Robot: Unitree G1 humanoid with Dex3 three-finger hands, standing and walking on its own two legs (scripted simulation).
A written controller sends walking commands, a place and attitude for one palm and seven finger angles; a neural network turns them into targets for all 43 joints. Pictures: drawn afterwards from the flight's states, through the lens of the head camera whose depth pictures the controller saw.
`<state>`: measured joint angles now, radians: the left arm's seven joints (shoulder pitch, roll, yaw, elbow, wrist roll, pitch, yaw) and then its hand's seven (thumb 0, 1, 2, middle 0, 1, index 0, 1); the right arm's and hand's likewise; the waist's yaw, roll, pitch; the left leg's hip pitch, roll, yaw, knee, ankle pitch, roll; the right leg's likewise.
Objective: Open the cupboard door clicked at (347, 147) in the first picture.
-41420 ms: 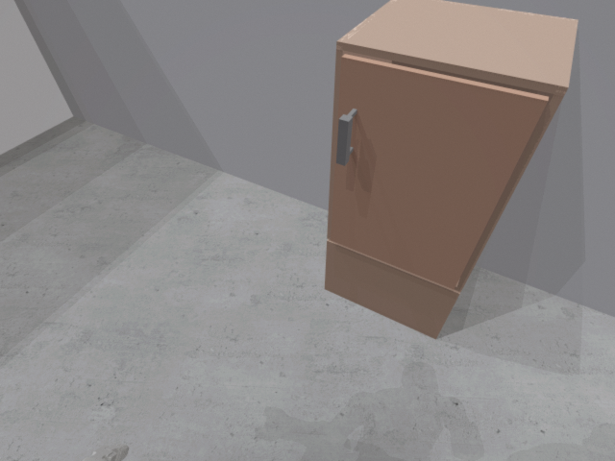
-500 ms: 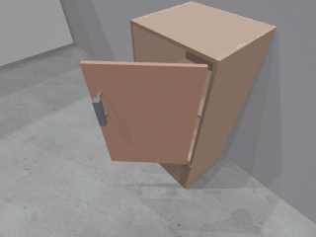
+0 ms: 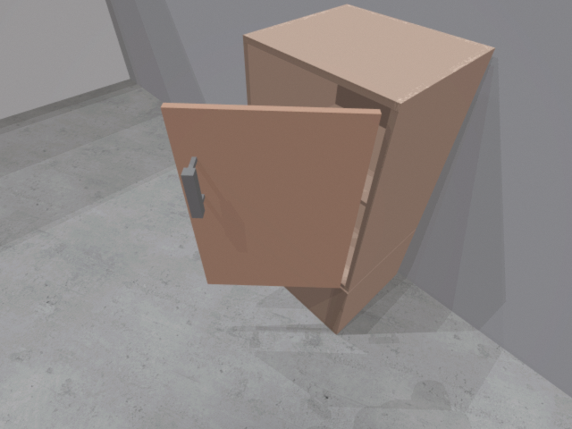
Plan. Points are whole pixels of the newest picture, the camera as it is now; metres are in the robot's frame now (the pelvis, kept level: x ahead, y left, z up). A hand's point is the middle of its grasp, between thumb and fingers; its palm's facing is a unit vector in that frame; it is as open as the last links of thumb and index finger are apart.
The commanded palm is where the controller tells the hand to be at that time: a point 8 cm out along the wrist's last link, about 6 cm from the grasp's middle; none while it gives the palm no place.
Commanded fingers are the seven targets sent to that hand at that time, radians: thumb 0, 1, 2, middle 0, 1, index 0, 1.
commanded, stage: raise the hand with hooked fingers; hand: left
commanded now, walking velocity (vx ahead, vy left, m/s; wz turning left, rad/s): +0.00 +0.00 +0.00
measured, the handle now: (195, 187) +0.58 +0.23 -0.02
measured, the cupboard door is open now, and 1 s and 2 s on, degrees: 45 45 45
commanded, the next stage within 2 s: none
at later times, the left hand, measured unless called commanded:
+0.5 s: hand out of the picture +0.13 +0.20 -0.05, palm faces +0.22 -0.97 -0.09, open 9.5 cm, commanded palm +0.14 +0.25 -0.04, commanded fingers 0.00 0.20 0.60 -0.25 -0.75 -0.25 -0.75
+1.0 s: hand (145, 357) +0.23 +0.23 -0.04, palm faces +0.04 -1.00 -0.08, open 12.5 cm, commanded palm +0.20 +0.28 -0.02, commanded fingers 0.00 -0.38 0.35 -0.29 -1.12 -0.29 -1.12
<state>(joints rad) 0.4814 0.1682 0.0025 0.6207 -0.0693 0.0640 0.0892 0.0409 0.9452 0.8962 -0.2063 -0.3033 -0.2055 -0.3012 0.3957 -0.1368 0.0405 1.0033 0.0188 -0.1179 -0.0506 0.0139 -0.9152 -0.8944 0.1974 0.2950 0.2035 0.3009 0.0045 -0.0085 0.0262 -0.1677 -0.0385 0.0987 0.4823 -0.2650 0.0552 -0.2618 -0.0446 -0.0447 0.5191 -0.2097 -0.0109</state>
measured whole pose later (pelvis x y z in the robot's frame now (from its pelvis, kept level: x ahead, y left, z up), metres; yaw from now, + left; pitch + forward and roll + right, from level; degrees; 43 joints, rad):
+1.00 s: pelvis +0.01 -0.02 -0.08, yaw +5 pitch +16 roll -2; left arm 0.28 0.32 0.31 0.14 -0.34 -0.38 -0.44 0.00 -0.16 0.45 -0.28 -0.98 -0.27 -0.98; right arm 0.27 -0.31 -0.02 0.55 0.04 -0.22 -0.05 0.01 -0.90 -0.89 0.20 0.30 0.20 0.30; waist -0.01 0.02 -0.12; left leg -0.86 -0.01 -0.02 1.15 -0.56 0.03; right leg -0.89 0.01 -0.10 1.09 -0.48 -0.04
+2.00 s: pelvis +0.01 -0.01 -0.06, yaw +4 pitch +13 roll -2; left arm -0.01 0.44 0.41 0.41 -0.36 -0.29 -0.55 -0.01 -0.50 0.30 -0.30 -1.20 -0.30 -1.20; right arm 0.29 -0.28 0.04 0.51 0.04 -0.19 -0.05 0.01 -0.90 -0.89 0.20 0.30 0.21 0.30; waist -0.02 0.02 -0.10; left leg -0.75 -0.01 0.00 1.02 -0.50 0.05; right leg -0.77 0.01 -0.08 0.95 -0.41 -0.02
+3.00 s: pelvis +0.01 -0.01 -0.07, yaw +3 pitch +19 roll -3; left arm -0.57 0.58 0.48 0.94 -0.24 -0.35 -0.56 -0.01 -0.50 0.30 -0.30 -1.20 -0.30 -1.20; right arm 0.33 -0.29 0.04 0.57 0.03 -0.07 -0.05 0.01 -0.90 -0.89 0.20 0.30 0.21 0.30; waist -0.09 0.00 -0.11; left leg -0.90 0.01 0.01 1.08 -0.51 0.04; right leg -0.92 0.03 -0.07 0.99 -0.40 -0.02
